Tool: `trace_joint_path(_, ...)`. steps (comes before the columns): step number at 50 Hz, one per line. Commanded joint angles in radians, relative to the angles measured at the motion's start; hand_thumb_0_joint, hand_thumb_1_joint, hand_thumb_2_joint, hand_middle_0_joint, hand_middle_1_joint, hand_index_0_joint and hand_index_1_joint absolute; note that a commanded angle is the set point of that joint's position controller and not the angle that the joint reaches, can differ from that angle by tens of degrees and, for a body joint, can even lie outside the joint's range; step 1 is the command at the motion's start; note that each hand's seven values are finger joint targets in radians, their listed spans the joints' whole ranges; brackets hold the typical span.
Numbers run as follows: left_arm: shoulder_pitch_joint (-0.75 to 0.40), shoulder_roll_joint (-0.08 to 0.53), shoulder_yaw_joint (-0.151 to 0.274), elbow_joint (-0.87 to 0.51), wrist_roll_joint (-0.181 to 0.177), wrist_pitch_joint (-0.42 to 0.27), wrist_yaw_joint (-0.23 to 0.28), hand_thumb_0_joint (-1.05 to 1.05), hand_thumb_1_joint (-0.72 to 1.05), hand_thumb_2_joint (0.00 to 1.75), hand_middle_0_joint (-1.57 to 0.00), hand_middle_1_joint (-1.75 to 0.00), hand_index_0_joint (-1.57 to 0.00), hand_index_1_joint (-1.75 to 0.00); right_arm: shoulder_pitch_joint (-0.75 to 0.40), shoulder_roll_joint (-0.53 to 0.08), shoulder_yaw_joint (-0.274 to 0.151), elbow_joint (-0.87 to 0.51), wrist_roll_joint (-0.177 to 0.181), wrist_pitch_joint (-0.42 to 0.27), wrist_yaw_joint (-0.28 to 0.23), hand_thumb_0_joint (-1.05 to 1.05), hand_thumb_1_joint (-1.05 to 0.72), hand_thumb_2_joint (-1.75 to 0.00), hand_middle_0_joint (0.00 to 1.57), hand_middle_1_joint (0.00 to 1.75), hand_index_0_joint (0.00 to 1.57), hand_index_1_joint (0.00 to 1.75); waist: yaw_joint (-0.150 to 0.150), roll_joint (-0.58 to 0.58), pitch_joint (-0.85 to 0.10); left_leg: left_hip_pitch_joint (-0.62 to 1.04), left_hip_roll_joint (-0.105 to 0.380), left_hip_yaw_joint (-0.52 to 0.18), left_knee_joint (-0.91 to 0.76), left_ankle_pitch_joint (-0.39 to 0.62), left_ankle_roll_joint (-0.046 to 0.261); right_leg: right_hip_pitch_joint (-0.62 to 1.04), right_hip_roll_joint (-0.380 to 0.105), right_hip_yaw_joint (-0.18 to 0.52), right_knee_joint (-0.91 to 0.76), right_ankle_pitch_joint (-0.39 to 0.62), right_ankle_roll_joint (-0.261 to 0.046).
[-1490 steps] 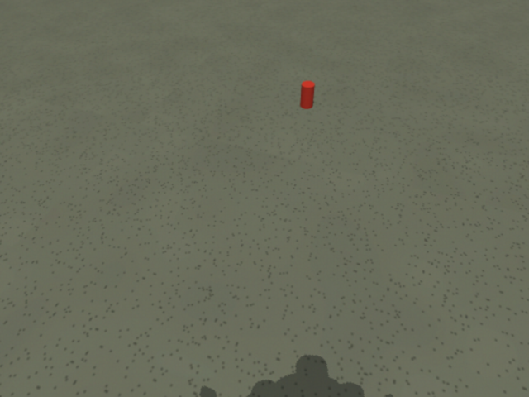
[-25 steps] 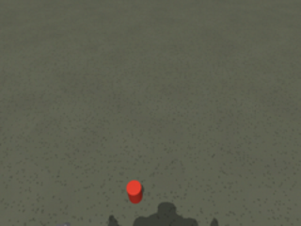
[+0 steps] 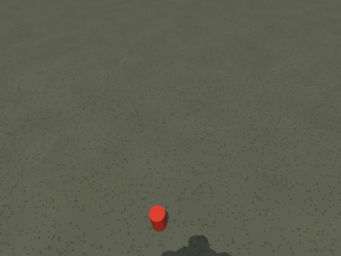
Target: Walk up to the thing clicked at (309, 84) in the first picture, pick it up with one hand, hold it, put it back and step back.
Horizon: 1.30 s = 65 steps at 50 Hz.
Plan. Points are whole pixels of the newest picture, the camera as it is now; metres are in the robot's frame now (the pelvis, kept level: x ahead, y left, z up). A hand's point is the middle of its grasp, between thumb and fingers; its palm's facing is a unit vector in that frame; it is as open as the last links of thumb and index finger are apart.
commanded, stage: stand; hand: left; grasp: from the side
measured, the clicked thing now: (158, 218) +0.45 +0.15 -0.70
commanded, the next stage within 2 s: step back in 1.28 s
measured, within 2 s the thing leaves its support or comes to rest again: neither
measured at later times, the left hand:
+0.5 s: hand out of the picture +0.08 +0.24 -0.15, palm faces -0.03 -0.94 -0.34, open 7.4 cm
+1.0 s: hand out of the picture +0.09 +0.23 -0.15, palm faces -0.02 -0.94 -0.34, open 7.4 cm
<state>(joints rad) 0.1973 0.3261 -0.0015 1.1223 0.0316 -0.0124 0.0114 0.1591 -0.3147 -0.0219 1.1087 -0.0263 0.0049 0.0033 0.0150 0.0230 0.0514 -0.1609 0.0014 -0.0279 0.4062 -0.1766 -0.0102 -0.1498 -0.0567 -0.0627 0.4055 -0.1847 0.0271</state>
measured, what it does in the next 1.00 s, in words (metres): stands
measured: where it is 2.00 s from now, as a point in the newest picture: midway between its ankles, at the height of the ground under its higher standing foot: outside the picture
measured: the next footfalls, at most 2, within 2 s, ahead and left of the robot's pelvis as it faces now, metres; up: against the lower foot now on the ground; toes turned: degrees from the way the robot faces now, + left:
left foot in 1.58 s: +0.01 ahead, +0.13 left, +0.00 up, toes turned -1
right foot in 2.00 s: -0.03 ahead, -0.04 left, +0.00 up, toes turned +0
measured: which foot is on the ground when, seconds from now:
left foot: down 0.00-1.00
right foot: down 0.00-1.00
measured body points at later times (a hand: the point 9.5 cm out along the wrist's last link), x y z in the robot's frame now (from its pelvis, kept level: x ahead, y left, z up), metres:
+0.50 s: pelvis +0.01 -0.01 +0.00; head +0.02 -0.02 +0.45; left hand +0.08 +0.29 -0.13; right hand +0.07 -0.30 -0.14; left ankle +0.03 +0.13 -0.74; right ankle +0.03 -0.14 -0.74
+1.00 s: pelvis +0.02 -0.01 +0.01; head +0.02 -0.02 +0.46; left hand +0.09 +0.28 -0.13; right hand +0.09 -0.31 -0.13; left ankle +0.03 +0.13 -0.74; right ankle +0.03 -0.14 -0.74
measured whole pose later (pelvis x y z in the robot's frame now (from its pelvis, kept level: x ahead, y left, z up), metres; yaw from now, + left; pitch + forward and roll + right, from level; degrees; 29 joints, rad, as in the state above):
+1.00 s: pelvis +0.02 -0.01 +0.01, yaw -1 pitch -3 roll +0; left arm 0.12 0.33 0.01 1.16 0.02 -0.02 0.00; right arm 0.11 -0.34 -0.01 1.15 -0.02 0.00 0.00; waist 0.00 0.01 0.04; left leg -0.10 0.03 -0.03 0.31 -0.16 -0.03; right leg -0.10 -0.03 -0.06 0.32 -0.17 0.01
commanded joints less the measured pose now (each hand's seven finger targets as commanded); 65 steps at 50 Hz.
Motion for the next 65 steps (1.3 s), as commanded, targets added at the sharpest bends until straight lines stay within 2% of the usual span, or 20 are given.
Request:
trace_joint_path(1, -0.074, 0.210, 0.043, -0.059, -0.007, -0.022, 0.016, 0.00, 0.90, 0.90, -0.20, -0.30, -0.20, -0.30, -0.032, -0.183, -0.035, -0.050, 0.004, -0.018, -0.011, 0.00, -0.90, -0.90, 0.20, 0.30, 0.20, 0.30, -0.011, -0.036, -0.006, -0.026, 0.082, -0.085, -0.092, -0.045, 0.035, -0.024, -0.087, 0.122, -0.138, -0.156, -0.037)
trace_joint_path(3, -0.066, 0.205, 0.040, -0.050, -0.006, -0.024, 0.016, 0.00, 0.90, 0.90, -0.20, -0.30, -0.20, -0.30, -0.044, -0.185, -0.034, -0.049, 0.005, -0.020, -0.011, 0.00, -0.90, -0.90, 0.20, 0.30, 0.20, 0.30, -0.008, -0.038, -0.018, -0.008, 0.089, -0.084, -0.090, 0.007, 0.036, -0.010, -0.089, 0.119, -0.139, -0.109, -0.034)
trace_joint_path(6, -0.070, 0.209, 0.043, -0.039, -0.009, -0.020, 0.015, 0.00, 0.90, 0.90, -0.20, -0.30, -0.20, -0.30, -0.037, -0.190, -0.030, -0.039, 0.005, -0.019, -0.013, 0.00, -0.90, -0.90, 0.20, 0.30, 0.20, 0.30, -0.007, -0.024, 0.004, -0.030, 0.088, -0.084, -0.106, -0.033, 0.032, -0.007, -0.082, 0.115, -0.136, -0.126, -0.034)
trace_joint_path(8, -0.073, 0.209, 0.043, -0.034, -0.010, -0.021, 0.015, 0.00, 0.90, 0.90, -0.20, -0.30, -0.20, -0.30, -0.045, -0.189, -0.028, -0.038, 0.006, -0.021, -0.012, 0.00, -0.90, -0.90, 0.20, 0.30, 0.20, 0.30, -0.002, -0.030, -0.018, -0.021, 0.094, -0.081, -0.104, 0.018, 0.034, 0.019, -0.089, 0.115, -0.135, -0.076, -0.035)
trace_joint_path(10, -0.079, 0.215, 0.045, -0.032, -0.012, -0.019, 0.012, 0.00, 0.90, 0.90, -0.20, -0.30, -0.20, -0.30, -0.043, -0.191, -0.025, -0.031, 0.007, -0.021, -0.014, 0.00, -0.90, -0.90, 0.20, 0.30, 0.20, 0.30, -0.002, -0.027, -0.005, -0.018, 0.094, -0.083, -0.115, 0.003, 0.029, 0.003, -0.082, 0.112, -0.133, -0.092, -0.037)
trace_joint_path(13, -0.088, 0.207, 0.044, -0.028, -0.014, -0.017, 0.010, 0.00, 0.90, 0.90, -0.20, -0.30, -0.20, -0.30, -0.042, -0.202, -0.024, -0.025, 0.007, -0.024, -0.018, 0.00, -0.90, -0.90, 0.20, 0.30, 0.20, 0.30, -0.002, 0.000, -0.028, -0.014, 0.102, -0.080, -0.122, 0.022, 0.028, 0.035, -0.083, 0.111, -0.121, -0.034, -0.039)
trace_joint_path(19, -0.104, 0.211, 0.046, -0.020, -0.012, -0.015, 0.007, 0.00, 0.90, 0.90, -0.20, -0.30, -0.20, -0.30, -0.051, -0.211, -0.023, -0.020, 0.009, -0.023, -0.018, 0.00, -0.90, -0.90, 0.20, 0.30, 0.20, 0.30, -0.004, -0.008, -0.010, -0.020, 0.101, -0.080, -0.133, -0.019, 0.026, 0.015, -0.075, 0.108, -0.132, -0.069, -0.035)
trace_joint_path(25, -0.116, 0.202, 0.045, -0.021, -0.016, -0.021, 0.008, 0.00, 0.90, 0.90, -0.20, -0.30, -0.20, -0.30, -0.063, -0.220, -0.022, -0.019, 0.008, -0.031, -0.021, 0.00, -0.90, -0.90, 0.20, 0.30, 0.20, 0.30, -0.007, -0.016, -0.073, 0.038, 0.115, -0.070, -0.118, 0.144, 0.027, 0.065, -0.086, 0.105, -0.117, 0.113, -0.033)
trace_joint_path(29, -0.117, 0.198, 0.045, -0.020, -0.019, -0.019, 0.008, 0.00, 0.90, 0.90, -0.20, -0.30, -0.20, -0.30, -0.064, -0.215, -0.020, -0.015, 0.010, -0.030, -0.022, 0.00, -0.90, -0.90, 0.20, 0.30, 0.20, 0.30, -0.008, -0.025, -0.074, 0.047, 0.119, -0.066, -0.124, 0.169, 0.024, 0.075, -0.084, 0.094, -0.115, 0.145, -0.030)
trace_joint_path(32, -0.119, 0.201, 0.044, -0.015, -0.017, -0.018, 0.007, 0.00, 0.90, 0.90, -0.20, -0.30, -0.20, -0.30, -0.067, -0.216, -0.018, -0.011, 0.011, -0.028, -0.021, 0.00, -0.90, -0.90, 0.20, 0.30, 0.20, 0.30, -0.010, -0.035, -0.051, 0.038, 0.117, -0.068, -0.137, 0.134, 0.019, 0.058, -0.081, 0.092, -0.132, 0.106, -0.027)
trace_joint_path(35, -0.123, 0.204, 0.046, -0.019, -0.016, -0.022, 0.008, 0.00, 0.90, 0.90, -0.20, -0.30, -0.20, -0.30, -0.074, -0.220, -0.021, -0.013, 0.011, -0.027, -0.019, 0.00, -0.90, -0.90, 0.20, 0.30, 0.20, 0.30, -0.010, -0.035, -0.072, 0.052, 0.120, -0.059, -0.126, 0.163, 0.020, 0.080, -0.088, 0.095, -0.130, 0.161, -0.026)
trace_joint_path(41, -0.126, 0.214, 0.048, -0.023, -0.016, -0.022, 0.009, 0.00, 0.90, 0.90, -0.20, -0.30, -0.20, -0.30, -0.079, -0.214, -0.020, -0.014, 0.011, -0.026, -0.018, 0.00, -0.90, -0.90, 0.20, 0.30, 0.20, 0.30, -0.012, -0.022, -0.063, 0.043, 0.119, -0.059, -0.139, 0.137, 0.014, 0.078, -0.087, 0.095, -0.138, 0.130, -0.029)
trace_joint_path(46, -0.124, 0.214, 0.048, -0.020, -0.013, -0.019, 0.005, 0.00, 0.90, 0.90, -0.20, -0.30, -0.20, -0.30, -0.083, -0.210, -0.018, -0.012, 0.011, -0.024, -0.015, 0.00, -0.90, -0.90, 0.20, 0.30, 0.20, 0.30, -0.011, -0.029, -0.015, 0.020, 0.115, -0.066, -0.155, 0.057, 0.014, 0.034, -0.077, 0.093, -0.161, -0.003, -0.031)
trace_joint_path(51, -0.124, 0.219, 0.051, -0.027, -0.016, -0.020, 0.002, 0.00, 0.90, 0.90, -0.20, -0.30, -0.20, -0.30, -0.083, -0.220, -0.020, -0.015, 0.010, -0.028, -0.015, 0.00, -0.90, -0.90, 0.20, 0.30, 0.20, 0.30, -0.011, -0.006, -0.051, 0.042, 0.122, -0.066, -0.150, 0.078, 0.019, 0.054, -0.084, 0.104, -0.149, 0.038, -0.039)
trace_joint_path(54, -0.123, 0.221, 0.051, -0.031, -0.015, -0.020, 0.003, 0.00, 0.90, 0.90, -0.20, -0.30, -0.20, -0.30, -0.084, -0.222, -0.021, -0.014, 0.011, -0.027, -0.015, 0.00, -0.90, -0.90, 0.20, 0.30, 0.20, 0.30, -0.010, -0.012, -0.046, 0.025, 0.121, -0.068, -0.150, 0.069, 0.017, 0.058, -0.080, 0.100, -0.151, 0.013, -0.037)
trace_joint_path(55, -0.116, 0.215, 0.047, -0.033, -0.014, -0.022, 0.002, 0.00, 0.90, 0.90, -0.20, -0.30, -0.20, -0.30, -0.091, -0.225, -0.022, -0.016, 0.010, -0.028, -0.014, 0.00, -0.90, -0.90, 0.20, 0.30, 0.20, 0.30, -0.007, -0.019, -0.062, 0.048, 0.124, -0.065, -0.139, 0.106, 0.018, 0.057, -0.084, 0.103, -0.150, 0.058, -0.037)
trace_joint_path(56, -0.122, 0.219, 0.049, -0.033, -0.014, -0.022, 0.001, 0.00, 0.90, 0.90, -0.20, -0.30, -0.20, -0.30, -0.079, -0.221, -0.021, -0.015, 0.012, -0.028, -0.015, 0.00, -0.90, -0.90, 0.20, 0.30, 0.20, 0.30, -0.017, -0.025, -0.062, 0.050, 0.123, -0.062, -0.139, 0.105, 0.017, 0.052, -0.085, 0.105, -0.148, 0.068, -0.039)
trace_joint_path(63, -0.110, 0.217, 0.046, -0.033, -0.018, -0.021, 0.003, 0.00, 0.90, 0.90, -0.20, -0.30, -0.20, -0.30, -0.080, -0.227, -0.019, -0.011, 0.012, -0.027, -0.016, 0.00, -0.90, -0.90, 0.20, 0.30, 0.20, 0.30, -0.010, -0.019, -0.063, 0.051, 0.126, -0.065, -0.144, 0.135, 0.016, 0.064, -0.081, 0.096, -0.137, 0.101, -0.039)
trace_joint_path(64, -0.106, 0.296, 0.107, -0.050, -0.042, -0.010, 0.004, 0.00, 0.90, 0.90, -0.20, -0.30, -0.20, -0.30, -0.109, -0.271, -0.039, -0.049, 0.019, -0.009, -0.010, 0.00, -0.90, -0.90, 0.20, 0.30, 0.20, 0.30, -0.007, -0.037, 0.054, -0.052, 0.093, -0.062, 0.004, 0.278, 0.047, 0.005, -0.082, 0.116, -0.067, 0.290, -0.051)
trace_joint_path(65, -0.083, 0.302, 0.112, -0.064, -0.044, -0.007, 0.008, 0.00, 0.90, 0.90, -0.20, -0.30, -0.20, -0.30, -0.097, -0.251, -0.039, -0.071, 0.029, -0.002, -0.010, 0.00, -0.90, -0.90, 0.20, 0.30, 0.20, 0.30, -0.011, -0.058, 0.018, -0.050, 0.066, -0.024, 0.088, 0.279, 0.045, 0.017, -0.106, 0.128, -0.055, 0.389, -0.081)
